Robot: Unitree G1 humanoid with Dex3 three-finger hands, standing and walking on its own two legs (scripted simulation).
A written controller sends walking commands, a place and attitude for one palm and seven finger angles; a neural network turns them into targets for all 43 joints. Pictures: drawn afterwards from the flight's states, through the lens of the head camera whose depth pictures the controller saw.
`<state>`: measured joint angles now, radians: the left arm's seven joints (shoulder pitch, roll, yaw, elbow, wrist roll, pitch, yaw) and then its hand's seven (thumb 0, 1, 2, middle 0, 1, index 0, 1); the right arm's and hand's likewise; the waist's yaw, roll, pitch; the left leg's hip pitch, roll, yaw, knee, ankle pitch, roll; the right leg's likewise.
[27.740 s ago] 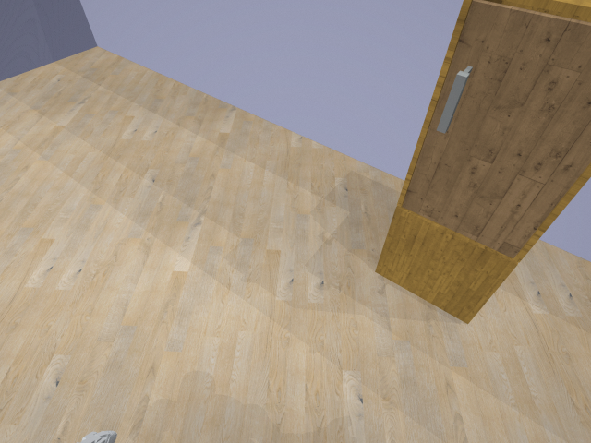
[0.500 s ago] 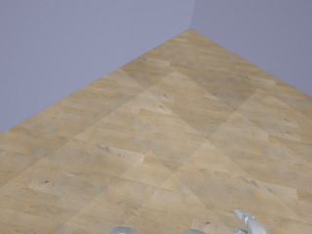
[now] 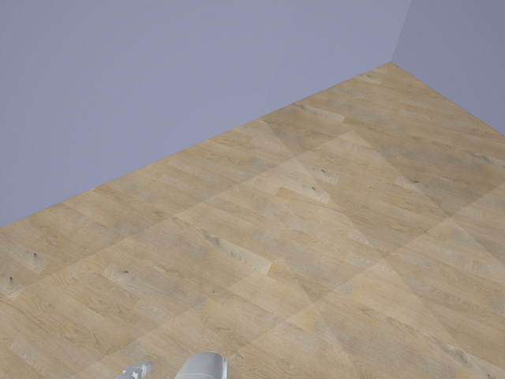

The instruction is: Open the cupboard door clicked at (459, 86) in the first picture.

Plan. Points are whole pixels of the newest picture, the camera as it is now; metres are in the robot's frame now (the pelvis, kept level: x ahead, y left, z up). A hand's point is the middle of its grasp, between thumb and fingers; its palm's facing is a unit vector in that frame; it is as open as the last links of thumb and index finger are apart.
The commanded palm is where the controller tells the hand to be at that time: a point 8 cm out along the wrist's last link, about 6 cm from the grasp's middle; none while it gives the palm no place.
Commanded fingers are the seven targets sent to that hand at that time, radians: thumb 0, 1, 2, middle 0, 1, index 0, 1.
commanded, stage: turn to face it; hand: left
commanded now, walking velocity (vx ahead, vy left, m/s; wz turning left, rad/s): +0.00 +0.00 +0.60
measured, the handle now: out of the picture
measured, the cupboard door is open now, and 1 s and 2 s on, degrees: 50 50 50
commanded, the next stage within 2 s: none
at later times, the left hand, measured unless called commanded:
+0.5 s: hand out of the picture +0.05 +0.25 -0.17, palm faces +0.30 -0.92 -0.26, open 7.3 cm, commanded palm none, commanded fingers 0.00 0.90 0.90 -0.20 -0.30 -0.20 -0.30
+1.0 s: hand out of the picture +0.01 +0.17 -0.16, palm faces +0.60 -0.75 -0.27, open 7.3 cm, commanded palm none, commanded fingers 0.00 0.90 0.90 -0.20 -0.30 -0.20 -0.30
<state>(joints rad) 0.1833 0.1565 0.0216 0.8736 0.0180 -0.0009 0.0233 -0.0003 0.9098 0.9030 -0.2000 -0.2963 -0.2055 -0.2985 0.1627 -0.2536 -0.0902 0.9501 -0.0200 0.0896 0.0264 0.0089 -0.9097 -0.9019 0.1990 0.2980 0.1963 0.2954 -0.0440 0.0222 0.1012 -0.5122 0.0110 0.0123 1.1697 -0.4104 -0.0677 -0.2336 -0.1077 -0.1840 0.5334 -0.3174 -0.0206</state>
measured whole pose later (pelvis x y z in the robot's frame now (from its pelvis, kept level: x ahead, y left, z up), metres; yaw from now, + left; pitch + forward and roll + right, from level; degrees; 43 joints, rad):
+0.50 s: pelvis +0.03 +0.02 +0.00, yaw +16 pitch +2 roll +0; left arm 0.16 0.24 0.07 0.90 0.01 0.04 0.01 0.00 0.91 0.90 -0.20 -0.30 -0.20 -0.30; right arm 0.15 -0.22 -0.05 0.91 -0.03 0.03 0.00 0.00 -0.91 -0.90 0.20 0.30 0.20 0.30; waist 0.00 -0.01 0.09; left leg -0.27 -0.02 -0.01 0.49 -0.27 0.02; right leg -0.49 -0.09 -0.01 1.02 -0.42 0.09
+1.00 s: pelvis +0.07 -0.03 +0.00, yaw +38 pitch +0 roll +3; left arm 0.22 0.18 0.04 0.89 0.02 -0.01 0.02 -0.01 0.92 0.90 -0.20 -0.30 -0.21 -0.30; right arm 0.11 -0.24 -0.08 0.96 -0.02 0.09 0.03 0.01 -0.91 -0.90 0.20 0.30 0.19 0.30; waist -0.01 -0.01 0.12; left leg -0.43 0.04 0.07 0.90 -0.43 -0.06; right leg -0.17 -0.14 -0.31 0.54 -0.37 -0.02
